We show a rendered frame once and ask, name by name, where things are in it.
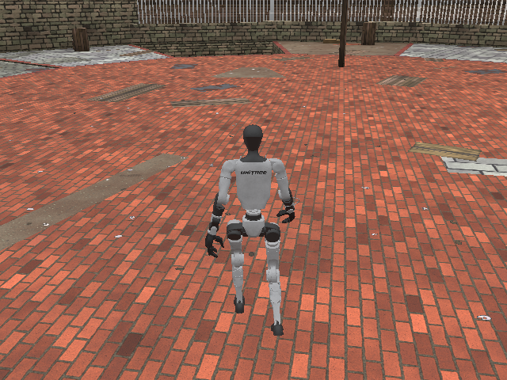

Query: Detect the robot right forearm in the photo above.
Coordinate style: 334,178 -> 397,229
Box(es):
282,188 -> 295,214

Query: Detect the robot torso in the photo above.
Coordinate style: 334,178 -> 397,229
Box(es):
235,155 -> 272,238

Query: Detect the robot right hand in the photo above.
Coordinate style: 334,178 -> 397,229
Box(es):
276,210 -> 295,223

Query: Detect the robot right upper arm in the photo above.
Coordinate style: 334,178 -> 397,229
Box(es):
269,158 -> 291,200

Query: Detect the robot left hand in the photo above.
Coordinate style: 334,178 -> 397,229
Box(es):
205,233 -> 224,258

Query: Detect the robot left forearm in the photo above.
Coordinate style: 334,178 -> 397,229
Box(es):
208,193 -> 225,235

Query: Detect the robot left upper arm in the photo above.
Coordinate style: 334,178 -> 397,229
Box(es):
217,159 -> 237,205

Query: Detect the robot left thigh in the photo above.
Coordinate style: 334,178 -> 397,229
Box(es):
227,219 -> 244,268

